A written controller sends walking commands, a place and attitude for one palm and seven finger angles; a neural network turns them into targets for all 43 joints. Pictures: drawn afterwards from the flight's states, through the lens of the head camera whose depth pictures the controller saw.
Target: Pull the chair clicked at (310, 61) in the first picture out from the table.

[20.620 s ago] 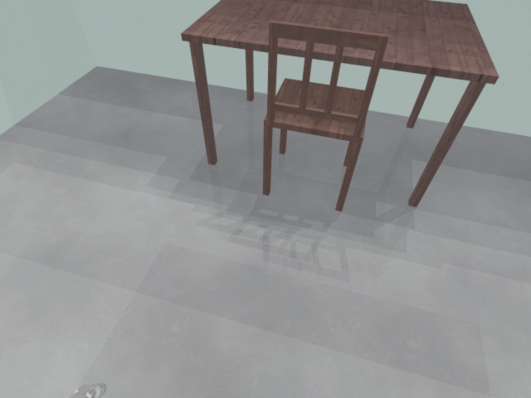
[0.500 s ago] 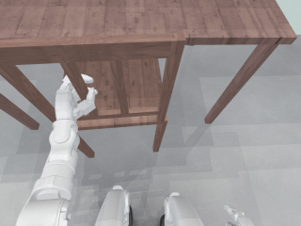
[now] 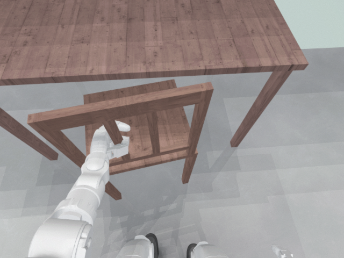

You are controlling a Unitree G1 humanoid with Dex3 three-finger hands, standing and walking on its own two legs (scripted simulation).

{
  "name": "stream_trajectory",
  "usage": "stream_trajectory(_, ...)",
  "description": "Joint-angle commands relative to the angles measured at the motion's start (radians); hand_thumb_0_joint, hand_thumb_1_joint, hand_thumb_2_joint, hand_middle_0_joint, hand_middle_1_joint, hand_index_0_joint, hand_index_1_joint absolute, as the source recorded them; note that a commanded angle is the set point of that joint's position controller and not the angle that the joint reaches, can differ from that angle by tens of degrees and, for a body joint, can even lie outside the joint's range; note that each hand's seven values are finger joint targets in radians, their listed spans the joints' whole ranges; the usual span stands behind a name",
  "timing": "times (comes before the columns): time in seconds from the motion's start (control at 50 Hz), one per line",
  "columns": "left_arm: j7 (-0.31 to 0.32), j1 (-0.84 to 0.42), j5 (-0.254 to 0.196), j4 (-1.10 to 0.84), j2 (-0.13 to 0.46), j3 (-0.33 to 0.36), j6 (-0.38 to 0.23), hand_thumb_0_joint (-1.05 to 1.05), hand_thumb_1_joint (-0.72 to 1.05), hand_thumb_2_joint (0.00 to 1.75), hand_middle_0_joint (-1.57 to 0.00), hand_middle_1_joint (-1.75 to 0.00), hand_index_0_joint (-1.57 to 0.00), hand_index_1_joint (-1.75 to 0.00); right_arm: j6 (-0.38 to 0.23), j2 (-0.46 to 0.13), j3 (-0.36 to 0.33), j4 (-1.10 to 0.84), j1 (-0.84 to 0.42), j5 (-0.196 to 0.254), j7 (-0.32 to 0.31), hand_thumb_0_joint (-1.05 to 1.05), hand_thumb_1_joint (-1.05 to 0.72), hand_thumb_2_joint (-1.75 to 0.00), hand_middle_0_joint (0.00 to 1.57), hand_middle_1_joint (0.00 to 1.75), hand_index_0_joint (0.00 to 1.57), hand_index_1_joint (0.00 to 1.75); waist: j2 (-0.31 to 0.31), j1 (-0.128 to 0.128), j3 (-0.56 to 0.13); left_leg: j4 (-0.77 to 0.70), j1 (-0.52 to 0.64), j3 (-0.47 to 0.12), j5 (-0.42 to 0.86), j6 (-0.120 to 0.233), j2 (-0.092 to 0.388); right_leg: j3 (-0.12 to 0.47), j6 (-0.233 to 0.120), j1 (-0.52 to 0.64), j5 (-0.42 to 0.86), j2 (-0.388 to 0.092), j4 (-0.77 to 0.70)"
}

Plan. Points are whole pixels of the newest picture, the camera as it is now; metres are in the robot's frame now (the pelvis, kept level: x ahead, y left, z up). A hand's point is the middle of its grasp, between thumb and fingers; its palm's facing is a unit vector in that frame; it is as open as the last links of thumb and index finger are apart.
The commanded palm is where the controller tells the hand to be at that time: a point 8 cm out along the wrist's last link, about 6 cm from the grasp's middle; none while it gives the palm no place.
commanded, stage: step backward, pulling the chair out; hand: left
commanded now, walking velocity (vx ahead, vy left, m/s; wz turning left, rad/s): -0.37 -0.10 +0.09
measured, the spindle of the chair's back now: (118, 141) +0.41 +0.15 -0.08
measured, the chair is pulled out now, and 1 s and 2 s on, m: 0.09 0.23 0.38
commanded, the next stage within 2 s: none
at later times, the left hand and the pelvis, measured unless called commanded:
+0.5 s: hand (123, 179) +0.30 +0.12 -0.06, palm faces +0.01 -0.99 -0.17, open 5.5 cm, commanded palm +0.31 +0.17 -0.06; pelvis -0.07 -0.01 +0.00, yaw +1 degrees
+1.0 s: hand (120, 198) +0.25 +0.12 -0.06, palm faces +0.08 -0.98 -0.20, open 5.6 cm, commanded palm +0.25 +0.17 -0.06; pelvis -0.12 -0.03 +0.00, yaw +3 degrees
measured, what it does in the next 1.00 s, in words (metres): walks backwards: left foot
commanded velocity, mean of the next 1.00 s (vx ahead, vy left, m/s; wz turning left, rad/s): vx -0.38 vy -0.02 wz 0.07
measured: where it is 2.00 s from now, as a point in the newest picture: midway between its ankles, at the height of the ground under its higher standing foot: outside the picture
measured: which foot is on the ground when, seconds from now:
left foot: down 0.00-0.72, up 0.74-0.92, down 0.94-1.00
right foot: down 0.00-1.00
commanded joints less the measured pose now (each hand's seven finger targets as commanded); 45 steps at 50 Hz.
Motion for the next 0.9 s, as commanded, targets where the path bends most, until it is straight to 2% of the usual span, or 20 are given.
stream_trajectory(0.0, 0.001, -0.294, 0.053, -0.238, 0.182, -0.015, -0.075, 0.0, 0.9, 0.9, -0.5, -1.45, -0.5, -1.45, -0.043, -0.13, -0.039, -0.074, 0.05, -0.008, -0.005, 0.0, -0.9, -0.9, 0.2, 0.3, 0.2, 0.3, 0.166, 0.024, -0.522, -0.083, 0.414, -0.246, 0.475, 0.035, 0.218, 0.046, 0.0, 0.113, 0.146, -0.071, 0.001)
stream_trajectory(0.1, 0.016, -0.323, 0.043, -0.212, 0.216, -0.013, -0.081, 0.0, 0.9, 0.9, -0.5, -1.45, -0.5, -1.45, -0.079, -0.133, -0.038, -0.058, 0.042, 0.01, -0.02, 0.0, -0.9, -0.9, 0.2, 0.3, 0.2, 0.3, 0.047, 0.016, -0.472, -0.061, 0.297, -0.187, 0.174, 0.004, 0.152, 0.105, -0.007, 0.17, 0.243, -0.13, -0.098)
stream_trajectory(0.16, 0.034, -0.35, 0.044, -0.189, 0.277, 0.011, -0.091, 0.0, 0.9, 0.9, -0.5, -1.45, -0.5, -1.45, -0.102, -0.139, -0.041, -0.037, 0.039, 0.015, -0.025, 0.0, -0.9, -0.9, 0.2, 0.3, 0.2, 0.3, -0.017, 0.009, -0.436, 0.008, 0.311, -0.121, 0.007, -0.03, 0.073, 0.19, -0.006, 0.122, 0.194, -0.214, -0.214)
stream_trajectory(0.24, 0.045, -0.337, 0.042, -0.162, 0.241, -0.026, -0.084, 0.0, 0.9, 0.9, -0.5, -1.45, -0.5, -1.45, -0.122, -0.139, -0.027, -0.014, 0.01, 0.022, -0.027, 0.0, -0.9, -0.9, 0.2, 0.3, 0.2, 0.3, -0.052, 0.023, -0.395, 0.045, 0.289, -0.109, -0.078, -0.049, 0.019, 0.217, -0.015, 0.131, 0.17, -0.288, -0.271)
stream_trajectory(0.3, 0.047, -0.338, 0.038, -0.177, 0.228, -0.037, -0.085, 0.0, 0.9, 0.9, -0.5, -1.45, -0.5, -1.45, -0.13, -0.149, -0.025, -0.005, 0.004, 0.023, -0.036, 0.0, -0.9, -0.9, 0.2, 0.3, 0.2, 0.3, -0.05, 0.023, -0.428, -0.018, 0.316, -0.125, 0.063, -0.039, 0.041, 0.149, 0.008, 0.171, 0.261, -0.241, -0.208)
stream_trajectory(0.36, 0.041, -0.34, 0.029, -0.168, 0.205, -0.06, -0.096, 0.0, 0.9, 0.9, -0.5, -1.45, -0.5, -1.45, -0.14, -0.159, -0.026, -0.015, -0.004, 0.026, -0.039, 0.0, -0.9, -0.9, 0.2, 0.3, 0.2, 0.3, -0.036, 0.026, -0.378, -0.104, 0.336, -0.185, -0.006, -0.006, 0.096, 0.103, 0.016, 0.097, 0.0, -0.165, -0.182)
stream_trajectory(0.42, 0.037, -0.364, 0.027, -0.2, 0.166, -0.074, -0.112, 0.0, 0.9, 0.9, -0.5, -1.45, -0.5, -1.45, -0.153, -0.16, -0.018, -0.026, -0.023, 0.013, -0.038, 0.0, -0.9, -0.9, 0.2, 0.3, 0.2, 0.3, 0.161, 0.036, -0.377, -0.288, 0.311, -0.37, -0.239, 0.048, 0.216, 0.043, -0.008, 0.051, -0.189, -0.068, 0.039)
stream_trajectory(0.46, 0.04, -0.368, 0.026, -0.217, 0.186, -0.05, -0.111, 0.0, 0.9, 0.9, -0.5, -1.45, -0.5, -1.45, -0.154, -0.157, -0.016, -0.024, -0.038, -0.002, -0.043, 0.0, -0.9, -0.9, 0.2, 0.3, 0.2, 0.3, 0.224, 0.045, -0.378, -0.319, 0.347, -0.445, -0.203, 0.078, 0.274, 0.046, -0.016, 0.024, -0.17, -0.053, 0.152)
stream_trajectory(0.52, 0.035, -0.365, 0.041, -0.216, 0.178, -0.049, -0.112, 0.0, 0.9, 0.9, -0.5, -1.45, -0.5, -1.45, -0.176, -0.142, -0.013, -0.011, -0.011, -0.015, -0.037, 0.0, -0.9, -0.9, 0.2, 0.3, 0.2, 0.3, 0.192, 0.036, -0.412, -0.26, 0.444, -0.401, -0.019, 0.089, 0.285, 0.048, -0.013, 0.048, -0.191, -0.049, 0.136)
stream_trajectory(0.6, 0.024, -0.349, 0.052, -0.212, 0.184, -0.04, -0.108, 0.0, 0.9, 0.9, -0.5, -1.45, -0.5, -1.45, -0.194, -0.15, -0.019, -0.007, -0.002, -0.019, -0.031, 0.0, -0.9, -0.9, 0.2, 0.3, 0.2, 0.3, 0.215, 0.033, -0.387, -0.224, 0.393, -0.346, -0.056, 0.065, 0.263, 0.021, -0.014, 0.124, -0.141, -0.038, 0.015)
stream_trajectory(0.64, 0.022, -0.33, 0.051, -0.2, 0.212, -0.011, -0.102, 0.0, 0.9, 0.9, -0.5, -1.45, -0.5, -1.45, -0.197, -0.154, -0.027, -0.013, -0.004, -0.014, -0.028, 0.0, -0.9, -0.9, 0.2, 0.3, 0.2, 0.3, 0.172, 0.04, -0.371, -0.196, 0.292, -0.298, -0.139, 0.049, 0.23, 0.018, -0.023, 0.204, -0.12, -0.043, -0.044)
stream_trajectory(0.68, 0.02, -0.319, 0.052, -0.203, 0.242, 0.005, -0.103, 0.0, 0.9, 0.9, -0.5, -1.45, -0.5, -1.45, -0.202, -0.145, -0.031, -0.025, -0.008, -0.011, -0.028, 0.0, -0.9, -0.9, 0.2, 0.3, 0.2, 0.3, 0.077, 0.042, -0.346, -0.09, 0.219, -0.216, -0.217, 0.011, 0.144, 0.098, -0.053, 0.217, -0.121, -0.111, -0.144)
stream_trajectory(0.7, 0.024, -0.334, 0.059, -0.207, 0.268, 0.01, -0.108, 0.0, 0.9, 0.9, -0.5, -1.45, -0.5, -1.45, -0.202, -0.13, -0.03, -0.026, -0.003, -0.007, -0.03, 0.0, -0.9, -0.9, 0.2, 0.3, 0.2, 0.3, -0.086, 0.03, -0.331, 0.087, 0.219, -0.139, -0.266, -0.04, 0.046, 0.247, -0.1, 0.131, -0.201, -0.234, -0.262)
stream_trajectory(0.72, 0.034, -0.326, 0.063, -0.191, 0.277, 0.008, -0.1, 0.0, 0.9, 0.9, -0.5, -1.45, -0.5, -1.45, -0.196, -0.121, -0.027, -0.014, -0.018, -0.001, -0.03, 0.0, -0.9, -0.9, 0.2, 0.3, 0.2, 0.3, -0.182, 0.038, -0.335, 0.315, 0.252, -0.099, -0.216, -0.078, -0.015, 0.362, -0.16, 0.03, -0.231, -0.39, -0.344)
stream_trajectory(0.74, 0.038, -0.295, 0.066, -0.181, 0.253, -0.002, -0.084, 0.0, 0.9, 0.9, -0.5, -1.45, -0.5, -1.45, -0.192, -0.109, -0.018, -0.013, -0.047, -0.009, -0.026, 0.0, -0.9, -0.9, 0.2, 0.3, 0.2, 0.3, -0.135, 0.068, -0.334, 0.466, 0.196, -0.142, -0.255, -0.083, -0.022, 0.359, -0.198, 0.036, -0.148, -0.434, -0.344)
stream_trajectory(0.76, 0.038, -0.286, 0.063, -0.198, 0.261, 0.007, -0.075, 0.0, 0.9, 0.9, -0.5, -1.45, -0.5, -1.45, -0.189, -0.107, -0.01, -0.007, -0.053, -0.017, -0.023, 0.0, -0.9, -0.9, 0.2, 0.3, 0.2, 0.3, -0.115, 0.072, -0.34, 0.487, 0.117, -0.177, -0.292, -0.084, -0.034, 0.358, -0.217, 0.127, 0.054, -0.439, -0.29)
stream_trajectory(0.78, 0.046, -0.288, 0.058, -0.206, 0.269, 0.031, -0.064, 0.0, 0.9, 0.9, -0.5, -1.45, -0.5, -1.45, -0.192, -0.092, 0.001, 0.001, -0.047, -0.013, -0.019, 0.0, -0.9, -0.9, 0.2, 0.3, 0.2, 0.3, -0.12, 0.069, -0.339, 0.402, 0.067, -0.214, -0.317, -0.079, -0.006, 0.306, -0.208, 0.245, 0.303, -0.437, -0.209)
stream_trajectory(0.82, 0.055, -0.275, 0.054, -0.209, 0.276, 0.044, -0.046, 0.0, 0.9, 0.9, -0.5, -1.45, -0.5, -1.45, -0.187, -0.104, 0.009, 0.024, -0.017, -0.005, -0.026, 0.0, -0.9, -0.9, 0.2, 0.3, 0.2, 0.3, -0.121, 0.058, -0.401, 0.19, 0.094, -0.196, -0.296, -0.082, -0.001, 0.21, -0.154, 0.398, 0.691, -0.398, -0.095)
stream_trajectory(0.86, 0.058, -0.259, 0.045, -0.181, 0.268, 0.028, -0.017, 0.0, 0.9, 0.9, -0.5, -1.45, -0.5, -1.45, -0.172, -0.127, 0.003, 0.04, -0.001, 0.006, -0.039, 0.0, -0.9, -0.9, 0.2, 0.3, 0.2, 0.3, -0.112, 0.047, -0.418, -0.046, 0.162, -0.165, -0.12, -0.082, 0.008, 0.168, -0.1, 0.441, 0.807, -0.366, -0.021)
stream_trajectory(0.88, 0.056, -0.282, 0.04, -0.21, 0.264, 0.018, -0.012, 0.0, 0.9, 0.9, -0.5, -1.45, -0.5, -1.45, -0.163, -0.146, -0.004, 0.039, 0.015, 0.007, -0.043, 0.0, -0.9, -0.9, 0.2, 0.3, 0.2, 0.3, -0.08, 0.048, -0.445, -0.14, 0.234, -0.191, 0.155, -0.062, 0.063, 0.125, -0.055, 0.389, 0.724, -0.326, 0.023)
